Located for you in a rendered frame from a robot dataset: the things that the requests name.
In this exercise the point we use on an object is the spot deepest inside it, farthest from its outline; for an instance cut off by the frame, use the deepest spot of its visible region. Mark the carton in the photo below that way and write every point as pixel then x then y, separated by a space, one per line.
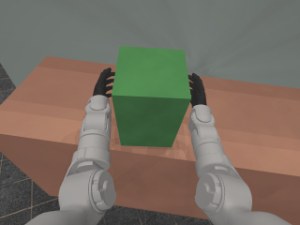
pixel 150 95

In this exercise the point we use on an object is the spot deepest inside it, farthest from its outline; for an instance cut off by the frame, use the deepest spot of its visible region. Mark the robot right forearm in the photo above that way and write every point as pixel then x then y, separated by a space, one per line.
pixel 207 146

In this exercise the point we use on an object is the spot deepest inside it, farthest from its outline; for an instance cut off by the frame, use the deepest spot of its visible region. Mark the robot right upper arm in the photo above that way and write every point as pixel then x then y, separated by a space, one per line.
pixel 227 200

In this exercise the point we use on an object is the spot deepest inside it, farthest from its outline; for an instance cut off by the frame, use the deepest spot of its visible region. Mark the robot left upper arm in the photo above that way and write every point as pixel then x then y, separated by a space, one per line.
pixel 84 198

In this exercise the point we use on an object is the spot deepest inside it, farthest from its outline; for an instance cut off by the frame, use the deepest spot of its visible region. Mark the robot left forearm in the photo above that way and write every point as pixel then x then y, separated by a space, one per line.
pixel 93 150

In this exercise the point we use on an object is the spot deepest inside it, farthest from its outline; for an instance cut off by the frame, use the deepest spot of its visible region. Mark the pedestal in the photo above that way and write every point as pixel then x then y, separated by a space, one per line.
pixel 258 125

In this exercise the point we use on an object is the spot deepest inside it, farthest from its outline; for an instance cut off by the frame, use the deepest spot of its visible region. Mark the right robot hand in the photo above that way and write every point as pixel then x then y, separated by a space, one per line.
pixel 198 96

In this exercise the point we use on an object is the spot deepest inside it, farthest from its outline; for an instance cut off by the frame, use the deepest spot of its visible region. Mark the left robot hand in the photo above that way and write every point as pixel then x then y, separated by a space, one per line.
pixel 100 87

